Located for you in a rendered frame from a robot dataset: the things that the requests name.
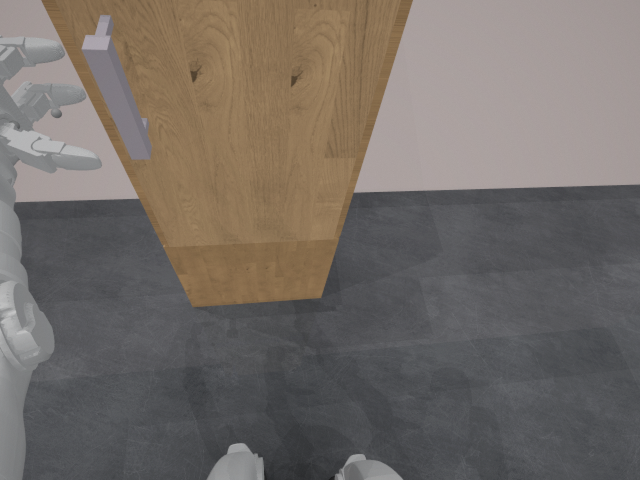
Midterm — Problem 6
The robot right shin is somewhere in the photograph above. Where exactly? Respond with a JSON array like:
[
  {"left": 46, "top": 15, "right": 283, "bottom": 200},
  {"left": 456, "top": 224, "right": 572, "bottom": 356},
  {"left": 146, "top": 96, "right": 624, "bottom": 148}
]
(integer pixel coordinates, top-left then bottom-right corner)
[{"left": 342, "top": 454, "right": 366, "bottom": 469}]

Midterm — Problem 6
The robot left hand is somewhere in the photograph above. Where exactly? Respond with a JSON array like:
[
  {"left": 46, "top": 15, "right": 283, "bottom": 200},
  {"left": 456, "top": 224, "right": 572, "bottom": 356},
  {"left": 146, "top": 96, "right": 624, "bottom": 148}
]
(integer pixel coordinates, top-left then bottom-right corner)
[{"left": 0, "top": 35, "right": 102, "bottom": 174}]

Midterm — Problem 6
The robot left forearm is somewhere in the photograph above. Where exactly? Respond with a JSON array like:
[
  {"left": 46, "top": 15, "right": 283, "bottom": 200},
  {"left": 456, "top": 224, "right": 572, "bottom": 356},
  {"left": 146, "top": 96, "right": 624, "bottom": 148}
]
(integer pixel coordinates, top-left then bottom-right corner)
[{"left": 0, "top": 151, "right": 29, "bottom": 291}]

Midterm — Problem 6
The handle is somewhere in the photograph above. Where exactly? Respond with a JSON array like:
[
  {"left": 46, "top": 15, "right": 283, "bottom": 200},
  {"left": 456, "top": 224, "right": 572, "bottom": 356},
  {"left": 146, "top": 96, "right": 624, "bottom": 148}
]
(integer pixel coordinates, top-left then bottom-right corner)
[{"left": 82, "top": 15, "right": 152, "bottom": 160}]

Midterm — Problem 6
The robot left upper arm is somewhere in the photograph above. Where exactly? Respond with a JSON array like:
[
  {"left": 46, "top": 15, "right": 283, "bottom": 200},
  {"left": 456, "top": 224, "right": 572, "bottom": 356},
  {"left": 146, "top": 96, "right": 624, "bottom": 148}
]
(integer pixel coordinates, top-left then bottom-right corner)
[{"left": 0, "top": 280, "right": 55, "bottom": 480}]

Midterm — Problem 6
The cupboard door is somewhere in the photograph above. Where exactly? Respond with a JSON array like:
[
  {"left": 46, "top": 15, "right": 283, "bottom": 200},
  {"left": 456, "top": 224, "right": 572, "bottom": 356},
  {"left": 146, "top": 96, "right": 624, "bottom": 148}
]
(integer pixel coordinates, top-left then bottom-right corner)
[{"left": 55, "top": 0, "right": 401, "bottom": 247}]

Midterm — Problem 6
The robot left thigh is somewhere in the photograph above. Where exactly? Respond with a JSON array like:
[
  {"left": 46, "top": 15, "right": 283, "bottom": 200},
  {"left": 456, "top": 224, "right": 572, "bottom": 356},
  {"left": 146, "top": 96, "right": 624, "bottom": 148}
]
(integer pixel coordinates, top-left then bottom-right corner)
[{"left": 207, "top": 451, "right": 264, "bottom": 480}]

